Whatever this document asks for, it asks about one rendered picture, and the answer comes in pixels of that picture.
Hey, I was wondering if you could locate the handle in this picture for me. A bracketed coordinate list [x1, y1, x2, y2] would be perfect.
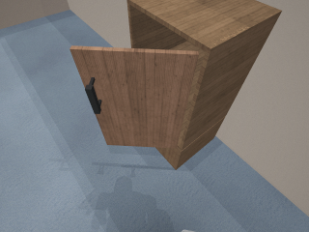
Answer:
[85, 77, 102, 114]

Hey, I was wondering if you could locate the cupboard door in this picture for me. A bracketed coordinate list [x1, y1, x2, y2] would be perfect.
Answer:
[70, 45, 199, 149]

